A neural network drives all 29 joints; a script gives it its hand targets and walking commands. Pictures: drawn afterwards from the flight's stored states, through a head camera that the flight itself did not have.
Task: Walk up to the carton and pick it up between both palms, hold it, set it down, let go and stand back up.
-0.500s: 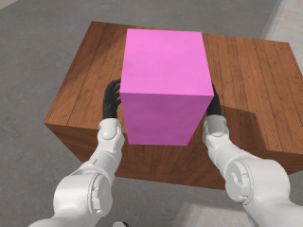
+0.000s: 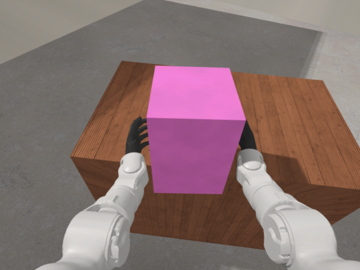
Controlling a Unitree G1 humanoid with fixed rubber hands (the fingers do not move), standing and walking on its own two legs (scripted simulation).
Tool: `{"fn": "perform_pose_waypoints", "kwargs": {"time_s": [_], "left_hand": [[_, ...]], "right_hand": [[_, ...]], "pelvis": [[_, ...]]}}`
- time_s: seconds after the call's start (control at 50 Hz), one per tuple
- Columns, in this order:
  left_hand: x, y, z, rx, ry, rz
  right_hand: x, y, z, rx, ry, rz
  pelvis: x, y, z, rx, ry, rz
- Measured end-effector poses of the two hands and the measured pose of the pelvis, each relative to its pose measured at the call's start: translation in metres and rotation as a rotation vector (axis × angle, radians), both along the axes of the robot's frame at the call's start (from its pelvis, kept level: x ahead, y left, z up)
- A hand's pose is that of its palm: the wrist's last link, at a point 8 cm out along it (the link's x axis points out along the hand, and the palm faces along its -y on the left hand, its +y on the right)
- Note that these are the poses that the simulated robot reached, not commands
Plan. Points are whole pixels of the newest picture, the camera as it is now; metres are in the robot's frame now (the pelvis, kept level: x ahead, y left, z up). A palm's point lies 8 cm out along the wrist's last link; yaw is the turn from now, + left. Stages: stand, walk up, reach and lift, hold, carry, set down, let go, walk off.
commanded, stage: reach and lift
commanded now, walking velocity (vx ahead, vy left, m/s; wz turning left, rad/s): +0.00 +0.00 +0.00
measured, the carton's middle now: (190, 132) +0.45 +0.01 +0.07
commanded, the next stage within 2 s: hold in 1.74 s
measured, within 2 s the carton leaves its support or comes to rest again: neither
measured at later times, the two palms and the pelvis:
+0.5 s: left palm (114, 97) +0.40 +0.15 +0.21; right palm (263, 94) +0.40 -0.11 +0.23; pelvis -0.02 +0.02 +0.04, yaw +1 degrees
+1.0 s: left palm (112, 101) +0.40 +0.16 +0.20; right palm (252, 110) +0.40 -0.10 +0.19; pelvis +0.01 +0.02 +0.05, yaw +1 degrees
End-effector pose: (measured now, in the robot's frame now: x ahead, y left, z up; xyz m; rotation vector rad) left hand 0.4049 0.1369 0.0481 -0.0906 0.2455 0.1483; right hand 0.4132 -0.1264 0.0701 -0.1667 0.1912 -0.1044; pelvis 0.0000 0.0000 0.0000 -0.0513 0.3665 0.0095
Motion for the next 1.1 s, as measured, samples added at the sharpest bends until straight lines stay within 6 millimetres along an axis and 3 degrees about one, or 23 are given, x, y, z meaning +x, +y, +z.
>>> {"fn": "perform_pose_waypoints", "kwargs": {"time_s": [0.14, 0.36, 0.52, 0.64, 0.9, 1.1], "left_hand": [[-0.002, 0.010, 0.043, 0.036, -0.028, -0.003], [-0.001, 0.017, 0.137, 0.076, -0.038, -0.018], [-0.008, 0.016, 0.167, 0.063, 0.006, -0.037], [-0.010, 0.014, 0.165, 0.060, 0.025, -0.048], [-0.008, 0.018, 0.148, 0.128, 0.046, -0.041], [0.000, 0.027, 0.160, 0.139, 0.015, -0.021]], "right_hand": [[-0.003, 0.010, 0.038, 0.050, -0.028, -0.009], [-0.006, 0.017, 0.125, 0.109, -0.039, -0.032], [-0.016, 0.017, 0.166, 0.125, 0.004, -0.059], [-0.021, 0.015, 0.166, 0.129, 0.020, -0.077], [-0.019, 0.019, 0.121, 0.161, 0.040, -0.060], [-0.006, 0.027, 0.134, 0.142, 0.010, -0.033]], "pelvis": [[-0.012, 0.007, 0.001, -0.001, -0.053, 0.010], [-0.021, 0.018, 0.021, 0.008, -0.186, 0.018], [-0.018, 0.021, 0.041, 0.024, -0.315, 0.014], [-0.013, 0.021, 0.048, 0.032, -0.387, 0.004], [-0.001, 0.020, 0.050, 0.031, -0.399, 0.004], [0.015, 0.015, 0.050, 0.029, -0.379, 0.028]]}}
